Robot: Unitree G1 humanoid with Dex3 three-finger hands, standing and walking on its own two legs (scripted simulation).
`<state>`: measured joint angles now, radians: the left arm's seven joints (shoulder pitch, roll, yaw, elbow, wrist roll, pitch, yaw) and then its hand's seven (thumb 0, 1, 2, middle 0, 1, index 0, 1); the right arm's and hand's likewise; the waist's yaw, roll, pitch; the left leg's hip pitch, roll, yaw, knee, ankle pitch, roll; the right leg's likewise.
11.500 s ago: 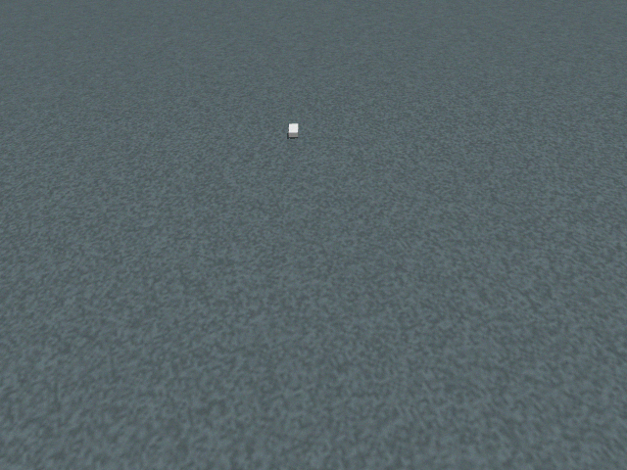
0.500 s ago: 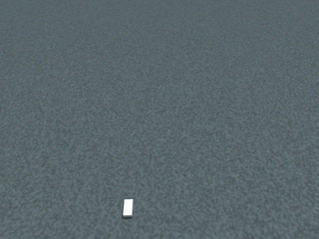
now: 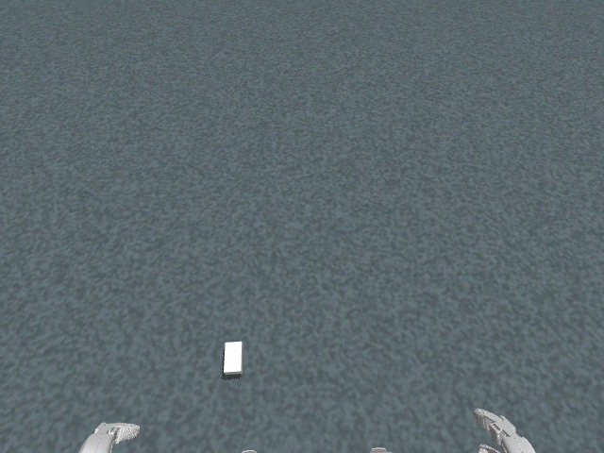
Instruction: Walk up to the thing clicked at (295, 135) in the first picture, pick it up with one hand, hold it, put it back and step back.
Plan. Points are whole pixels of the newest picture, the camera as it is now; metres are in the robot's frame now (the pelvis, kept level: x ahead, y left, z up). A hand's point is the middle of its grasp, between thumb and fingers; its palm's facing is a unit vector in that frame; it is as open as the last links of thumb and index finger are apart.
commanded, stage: rise first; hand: left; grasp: from above
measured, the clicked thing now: (233, 357) +0.46 +0.23 -0.72
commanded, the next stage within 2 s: none
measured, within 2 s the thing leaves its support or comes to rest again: neither
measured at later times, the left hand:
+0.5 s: hand out of the picture +0.13 +0.26 -0.19, palm faces -0.15 -0.87 -0.47, open 14.0 cm
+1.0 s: hand (169, 435) +0.21 +0.28 -0.34, palm faces -0.42 -0.55 -0.72, open 14.1 cm
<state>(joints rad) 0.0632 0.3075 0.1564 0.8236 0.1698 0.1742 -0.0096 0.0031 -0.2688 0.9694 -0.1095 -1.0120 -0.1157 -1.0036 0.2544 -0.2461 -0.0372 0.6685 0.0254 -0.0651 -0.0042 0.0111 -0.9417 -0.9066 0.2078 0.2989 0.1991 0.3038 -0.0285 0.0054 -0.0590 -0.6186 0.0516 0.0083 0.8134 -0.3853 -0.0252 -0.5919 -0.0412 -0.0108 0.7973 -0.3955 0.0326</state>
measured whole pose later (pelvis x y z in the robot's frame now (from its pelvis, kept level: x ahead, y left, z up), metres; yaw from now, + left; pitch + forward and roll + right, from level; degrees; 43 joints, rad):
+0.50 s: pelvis +0.00 +0.00 -0.06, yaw +0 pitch +19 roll -2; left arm 0.28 0.31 0.12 0.38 0.24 0.29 0.01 0.00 -0.51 0.97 -0.10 -1.04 -0.08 -1.05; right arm 0.20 -0.23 -0.03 0.56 0.00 -0.16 -0.04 0.01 -0.87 -0.89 0.21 0.30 0.20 0.30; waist -0.03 0.02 -0.13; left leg -0.97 0.06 -0.03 1.18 -0.55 -0.02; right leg -0.91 -0.04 -0.03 1.14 -0.55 0.04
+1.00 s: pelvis -0.05 +0.00 -0.19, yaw -1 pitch +32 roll -2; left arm -0.14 0.42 0.10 0.67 0.63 0.01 0.11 0.00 -0.49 1.01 -0.06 -1.02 -0.03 -1.04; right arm 0.08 -0.28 -0.06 0.64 0.00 -0.22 0.01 0.01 -0.79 -0.87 0.21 0.30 0.20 0.30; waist -0.03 0.01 -0.19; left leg -1.62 0.05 -0.05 1.72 -0.66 -0.03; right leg -1.57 -0.04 0.00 1.70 -0.69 0.04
